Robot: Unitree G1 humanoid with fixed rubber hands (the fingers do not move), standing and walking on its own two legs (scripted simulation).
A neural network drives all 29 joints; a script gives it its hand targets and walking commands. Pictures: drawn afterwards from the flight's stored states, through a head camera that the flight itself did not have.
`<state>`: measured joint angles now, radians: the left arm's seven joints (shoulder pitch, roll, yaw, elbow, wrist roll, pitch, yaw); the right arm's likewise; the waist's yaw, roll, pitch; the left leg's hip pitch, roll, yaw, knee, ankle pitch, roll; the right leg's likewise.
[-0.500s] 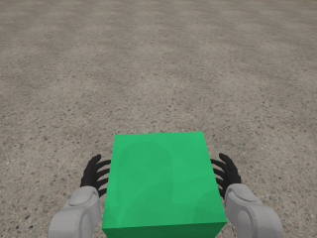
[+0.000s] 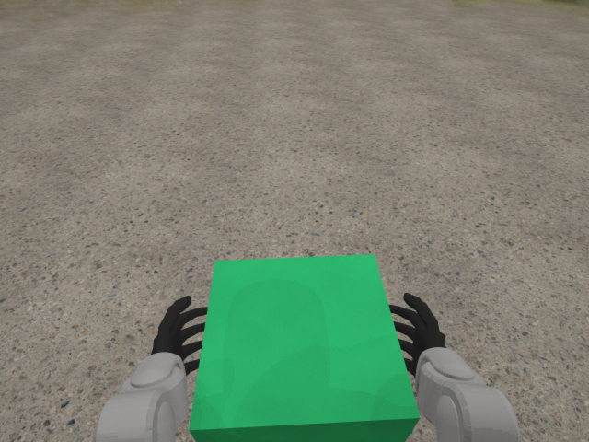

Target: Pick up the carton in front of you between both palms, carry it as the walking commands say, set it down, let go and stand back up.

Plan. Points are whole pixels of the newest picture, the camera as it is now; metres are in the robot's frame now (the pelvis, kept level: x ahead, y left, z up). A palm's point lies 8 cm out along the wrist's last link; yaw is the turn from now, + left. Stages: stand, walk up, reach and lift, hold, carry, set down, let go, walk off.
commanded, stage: carry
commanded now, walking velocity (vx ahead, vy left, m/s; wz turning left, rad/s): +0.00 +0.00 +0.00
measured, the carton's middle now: (299, 375) +0.24 +0.00 +0.01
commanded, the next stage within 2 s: hold in 1.80 s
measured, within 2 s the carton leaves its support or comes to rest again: neither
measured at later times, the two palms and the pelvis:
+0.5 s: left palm (190, 368) +0.24 +0.14 +0.03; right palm (417, 363) +0.24 -0.16 +0.03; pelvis -0.03 -0.01 +0.00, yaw +0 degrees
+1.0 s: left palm (197, 352) +0.26 +0.14 +0.03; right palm (419, 350) +0.26 -0.16 +0.03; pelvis -0.02 -0.01 +0.00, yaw +0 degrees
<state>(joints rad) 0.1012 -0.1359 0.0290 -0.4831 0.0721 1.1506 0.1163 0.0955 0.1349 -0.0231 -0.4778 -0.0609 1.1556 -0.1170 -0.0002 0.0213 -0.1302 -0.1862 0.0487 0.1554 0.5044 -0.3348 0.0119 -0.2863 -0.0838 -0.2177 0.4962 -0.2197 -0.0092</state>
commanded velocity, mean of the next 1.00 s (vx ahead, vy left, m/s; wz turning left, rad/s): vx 0.00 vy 0.00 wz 0.00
